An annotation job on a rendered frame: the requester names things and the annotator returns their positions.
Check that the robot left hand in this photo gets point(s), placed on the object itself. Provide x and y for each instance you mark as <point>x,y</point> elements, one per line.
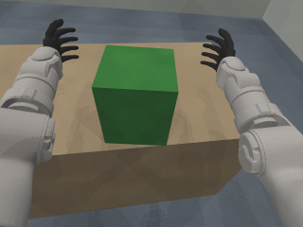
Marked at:
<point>52,36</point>

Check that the right robot forearm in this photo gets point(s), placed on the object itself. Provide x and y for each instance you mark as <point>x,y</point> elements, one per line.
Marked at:
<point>248,101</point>

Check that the carton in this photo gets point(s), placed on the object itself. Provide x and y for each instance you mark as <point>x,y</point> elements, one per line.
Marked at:
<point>135,90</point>

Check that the robot right hand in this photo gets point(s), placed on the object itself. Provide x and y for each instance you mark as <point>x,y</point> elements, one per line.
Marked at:
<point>226,49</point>

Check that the pedestal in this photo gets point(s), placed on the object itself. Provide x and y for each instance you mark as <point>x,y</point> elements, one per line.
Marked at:
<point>86,174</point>

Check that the left robot upper arm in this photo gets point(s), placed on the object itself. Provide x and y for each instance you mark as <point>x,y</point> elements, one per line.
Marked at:
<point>26,140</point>

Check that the right robot upper arm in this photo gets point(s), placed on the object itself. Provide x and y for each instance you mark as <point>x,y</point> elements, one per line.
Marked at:
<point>275,156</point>

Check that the left robot forearm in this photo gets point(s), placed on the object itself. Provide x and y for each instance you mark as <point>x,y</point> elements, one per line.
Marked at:
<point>36,84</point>

